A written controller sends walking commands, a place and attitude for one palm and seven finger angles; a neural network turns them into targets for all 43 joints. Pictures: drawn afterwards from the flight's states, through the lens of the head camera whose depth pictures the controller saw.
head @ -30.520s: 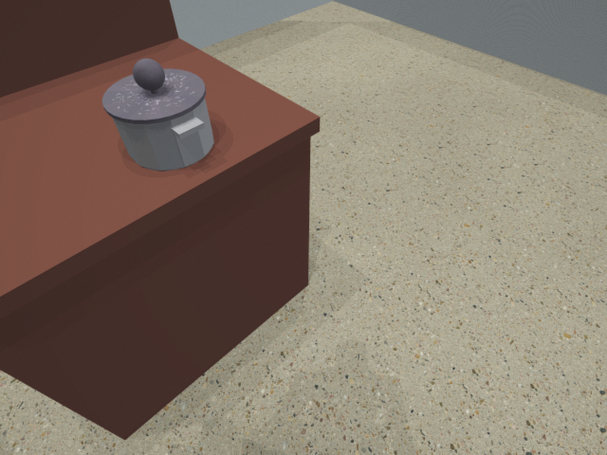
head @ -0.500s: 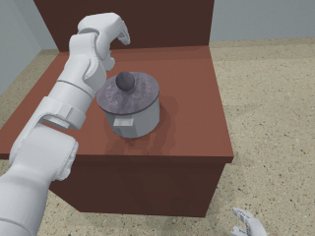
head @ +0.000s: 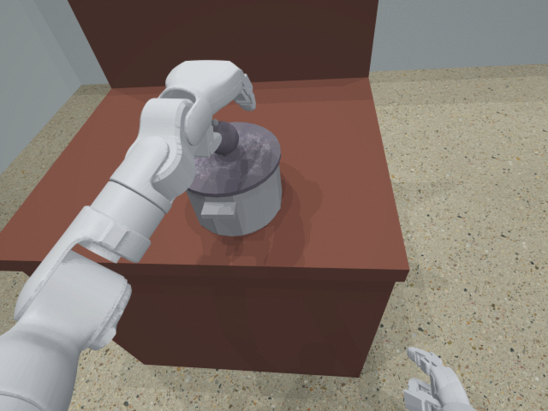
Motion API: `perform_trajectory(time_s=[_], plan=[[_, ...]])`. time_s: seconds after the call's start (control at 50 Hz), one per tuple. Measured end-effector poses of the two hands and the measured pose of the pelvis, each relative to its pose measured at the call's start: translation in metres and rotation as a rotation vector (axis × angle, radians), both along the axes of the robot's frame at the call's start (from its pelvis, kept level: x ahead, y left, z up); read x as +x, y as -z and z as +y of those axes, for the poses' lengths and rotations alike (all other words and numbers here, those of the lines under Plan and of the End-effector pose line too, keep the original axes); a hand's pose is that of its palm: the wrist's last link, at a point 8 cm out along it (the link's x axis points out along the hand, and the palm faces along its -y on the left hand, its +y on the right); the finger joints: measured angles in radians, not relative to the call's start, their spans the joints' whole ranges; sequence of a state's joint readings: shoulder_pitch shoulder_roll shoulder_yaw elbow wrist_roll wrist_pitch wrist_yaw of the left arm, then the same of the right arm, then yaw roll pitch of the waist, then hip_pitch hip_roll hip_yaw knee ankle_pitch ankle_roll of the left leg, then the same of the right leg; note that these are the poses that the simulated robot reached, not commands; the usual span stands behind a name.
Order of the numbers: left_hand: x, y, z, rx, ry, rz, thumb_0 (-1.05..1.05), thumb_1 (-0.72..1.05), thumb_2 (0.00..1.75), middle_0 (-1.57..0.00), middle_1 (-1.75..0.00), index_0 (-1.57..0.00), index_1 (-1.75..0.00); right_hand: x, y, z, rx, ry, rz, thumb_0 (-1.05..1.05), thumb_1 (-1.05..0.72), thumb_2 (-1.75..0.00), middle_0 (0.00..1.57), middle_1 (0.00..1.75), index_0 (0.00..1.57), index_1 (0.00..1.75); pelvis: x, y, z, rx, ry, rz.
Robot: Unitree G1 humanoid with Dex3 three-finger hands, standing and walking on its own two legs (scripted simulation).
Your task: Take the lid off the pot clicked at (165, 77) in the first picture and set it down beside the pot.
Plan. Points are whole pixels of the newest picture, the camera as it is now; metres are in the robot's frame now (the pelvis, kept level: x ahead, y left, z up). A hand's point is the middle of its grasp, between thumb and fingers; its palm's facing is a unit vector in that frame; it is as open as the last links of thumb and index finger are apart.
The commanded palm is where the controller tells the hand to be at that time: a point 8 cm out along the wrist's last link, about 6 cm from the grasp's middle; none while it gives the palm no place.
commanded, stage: lower the open fingers around the knob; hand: left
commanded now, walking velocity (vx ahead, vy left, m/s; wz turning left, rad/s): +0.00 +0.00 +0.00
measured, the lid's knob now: (222, 138) +0.50 +0.10 +0.15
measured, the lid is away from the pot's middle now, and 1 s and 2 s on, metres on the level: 0.00 0.00 0.00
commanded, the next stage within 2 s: close the fingers and squeeze the knob in 1.04 s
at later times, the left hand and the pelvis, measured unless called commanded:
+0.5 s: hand (216, 139) +0.45 +0.09 +0.18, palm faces -0.19 -0.02 -0.98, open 10.0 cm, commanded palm +0.44 +0.10 +0.25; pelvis +0.00 +0.00 +0.00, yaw +0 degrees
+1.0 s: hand (219, 145) +0.47 +0.10 +0.16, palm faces -0.25 -0.04 -0.97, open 10.0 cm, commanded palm +0.45 +0.10 +0.22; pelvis +0.01 +0.00 +0.00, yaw +0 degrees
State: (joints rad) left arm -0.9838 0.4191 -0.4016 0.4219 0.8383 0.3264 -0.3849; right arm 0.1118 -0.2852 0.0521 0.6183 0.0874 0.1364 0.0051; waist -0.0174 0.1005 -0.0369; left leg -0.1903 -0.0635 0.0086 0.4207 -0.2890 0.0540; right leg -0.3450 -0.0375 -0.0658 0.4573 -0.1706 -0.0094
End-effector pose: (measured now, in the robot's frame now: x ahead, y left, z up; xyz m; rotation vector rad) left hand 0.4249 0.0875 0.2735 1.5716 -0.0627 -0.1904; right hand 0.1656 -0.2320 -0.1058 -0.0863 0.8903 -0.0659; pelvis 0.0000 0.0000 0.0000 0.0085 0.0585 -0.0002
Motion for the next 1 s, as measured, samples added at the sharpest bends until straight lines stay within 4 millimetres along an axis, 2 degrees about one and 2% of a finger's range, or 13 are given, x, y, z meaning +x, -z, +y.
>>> perform_trajectory(time_s=[0.1, 0.16, 0.22, 0.28, 0.36, 0.44, 0.5, 0.56, 0.62, 0.68, 0.76, 0.9, 1.0], plan=[[0.016, -0.022, 0.022, -0.047, -0.135, -0.028, 0.0, -0.38, 1.74, -0.91, -0.08, -0.91, -0.08, -0.004, -0.001, 0.0, 0.007, 0.012, 0.001, 0.01, -0.91, -0.9, 0.2, 0.3, 0.2, 0.3, -0.002, 0.0, -0.002, 0.006, 0.008, 0.012], [0.013, -0.005, 0.024, -0.051, -0.156, 0.018, 0.0, -0.37, 1.74, -0.9, -0.08, -0.9, -0.08, -0.01, 0.002, -0.001, 0.027, 0.007, 0.029, 0.01, -0.91, -0.9, 0.2, 0.3, 0.2, 0.3, -0.002, 0.0, -0.003, 0.006, 0.009, 0.018], [0.003, 0.021, 0.011, -0.027, -0.092, 0.069, 0.0, -0.37, 1.74, -0.9, -0.08, -0.9, -0.08, -0.012, 0.004, -0.002, 0.027, 0.003, 0.047, 0.01, -0.91, -0.9, 0.2, 0.3, 0.2, 0.3, -0.002, 0.0, -0.003, 0.003, 0.002, 0.011], [0.0, 0.016, 0.008, 0.007, -0.056, 0.034, 0.0, -0.37, 1.74, -0.88, -0.08, -0.9, -0.08, -0.012, 0.004, -0.004, 0.004, 0.011, 0.031, 0.01, -0.91, -0.9, 0.2, 0.3, 0.2, 0.3, -0.003, 0.0, -0.003, 0.002, 0.0, 0.0], [0.013, -0.001, 0.017, -0.011, -0.131, 0.019, 0.0, -0.37, 1.74, -0.89, -0.08, -0.91, -0.08, -0.018, 0.006, -0.006, -0.004, 0.028, 0.037, 0.01, -0.91, -0.9, 0.2, 0.3, 0.2, 0.3, -0.003, 0.001, -0.004, 0.004, -0.002, 0.006], [0.023, 0.02, 0.021, -0.04, -0.181, 0.097, 0.0, -0.37, 1.74, -0.89, -0.08, -0.9, -0.08, -0.029, 0.009, -0.009, 0.003, 0.038, 0.077, 0.01, -0.91, -0.9, 0.2, 0.3, 0.2, 0.3, -0.003, 0.001, -0.005, 0.008, 0.008, 0.022], [0.019, 0.036, 0.007, -0.016, -0.111, 0.109, 0.0, -0.37, 1.74, -0.89, -0.08, -0.88, -0.07, -0.034, 0.012, -0.012, 0.002, 0.048, 0.089, 0.01, -0.91, -0.9, 0.2, 0.3, 0.2, 0.3, -0.001, 0.001, -0.004, 0.005, 0.006, 0.023], [0.02, 0.028, 0.006, 0.007, -0.087, 0.079, 0.0, -0.37, 1.74, -0.88, -0.07, -0.87, -0.07, -0.036, 0.014, -0.014, -0.014, 0.058, 0.091, 0.01, -0.91, -0.9, 0.2, 0.3, 0.2, 0.3, 0.001, 0.0, -0.003, 0.001, 0.004, 0.018], [0.03, 0.023, 0.016, -0.027, -0.147, 0.093, 0.0, -0.37, 1.74, -0.88, -0.07, -0.88, -0.07, -0.04, 0.015, -0.015, -0.019, 0.07, 0.106, 0.01, -0.91, -0.9, 0.2, 0.3, 0.2, 0.3, 0.004, 0.0, -0.004, 0.001, 0.006, 0.023], [0.034, 0.036, 0.022, -0.047, -0.181, 0.143, 0.0, -0.37, 1.74, -0.89, -0.08, -0.89, -0.07, -0.042, 0.015, -0.015, -0.014, 0.072, 0.122, 0.01, -0.91, -0.9, 0.2, 0.3, 0.2, 0.3, 0.005, 0.0, -0.004, 0.002, 0.01, 0.031], [0.028, 0.054, 0.011, -0.034, -0.112, 0.166, 0.0, -0.37, 1.74, -0.89, -0.08, -0.86, -0.07, -0.04, 0.013, -0.016, -0.02, 0.067, 0.124, 0.01, -0.91, -0.9, 0.2, 0.3, 0.2, 0.3, 0.006, 0.0, -0.002, -0.001, 0.006, 0.031], [0.037, 0.052, 0.022, -0.035, -0.153, 0.169, 0.0, -0.37, 1.74, -0.89, -0.08, -0.88, -0.07, -0.034, 0.012, -0.013, -0.03, 0.073, 0.111, 0.01, -0.91, -0.9, 0.2, 0.3, 0.2, 0.3, 0.008, 0.0, 0.001, -0.003, 0.006, 0.037], [0.037, 0.057, 0.012, -0.036, -0.107, 0.177, 0.0, -0.37, 1.74, -0.9, -0.08, -0.87, -0.08, -0.032, 0.012, -0.007, -0.026, 0.059, 0.121, 0.01, -0.91, -0.9, 0.2, 0.3, 0.2, 0.3, 0.01, 0.0, 0.005, -0.005, 0.001, 0.044]])
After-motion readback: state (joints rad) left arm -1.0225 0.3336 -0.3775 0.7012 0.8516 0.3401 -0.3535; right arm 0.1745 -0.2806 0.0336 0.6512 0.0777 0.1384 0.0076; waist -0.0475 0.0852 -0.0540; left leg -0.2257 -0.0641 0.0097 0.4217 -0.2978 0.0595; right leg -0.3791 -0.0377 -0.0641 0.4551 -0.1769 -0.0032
